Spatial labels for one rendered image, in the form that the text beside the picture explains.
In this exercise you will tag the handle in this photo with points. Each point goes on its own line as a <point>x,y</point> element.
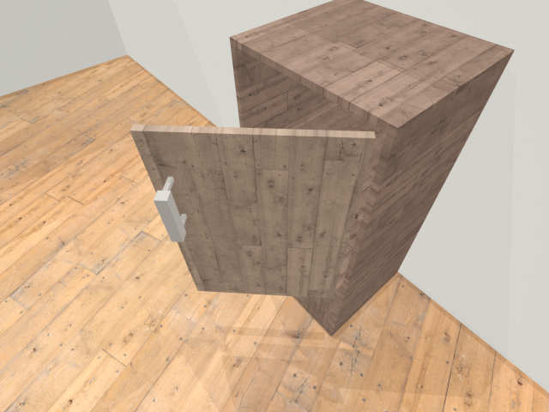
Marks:
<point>169,214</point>

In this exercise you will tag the cupboard door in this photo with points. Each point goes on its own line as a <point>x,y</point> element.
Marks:
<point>269,211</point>

